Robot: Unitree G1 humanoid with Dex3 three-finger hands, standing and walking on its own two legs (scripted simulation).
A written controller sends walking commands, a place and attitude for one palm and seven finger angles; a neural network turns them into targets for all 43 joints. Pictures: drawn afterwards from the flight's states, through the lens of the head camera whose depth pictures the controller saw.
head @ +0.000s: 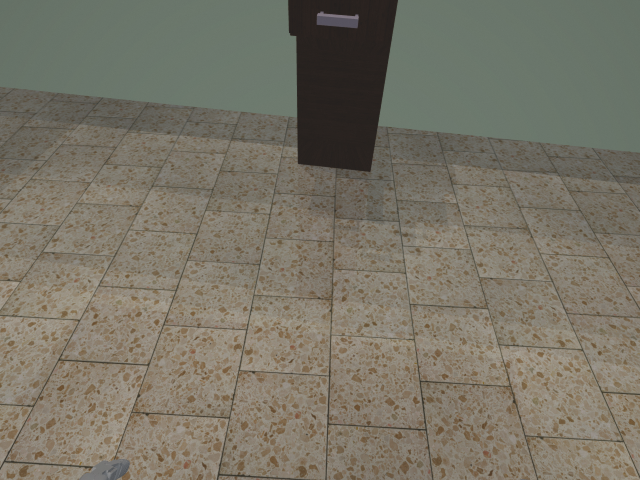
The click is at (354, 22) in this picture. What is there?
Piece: drawer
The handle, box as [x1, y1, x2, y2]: [317, 11, 358, 27]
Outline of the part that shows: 317,14 317,24 357,27 358,14 355,14 354,16 324,14 322,11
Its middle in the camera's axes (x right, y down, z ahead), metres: +0.05 -0.70 +1.23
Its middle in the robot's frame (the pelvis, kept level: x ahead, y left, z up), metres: +1.40 +0.01 +0.05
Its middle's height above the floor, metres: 0.82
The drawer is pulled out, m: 0.27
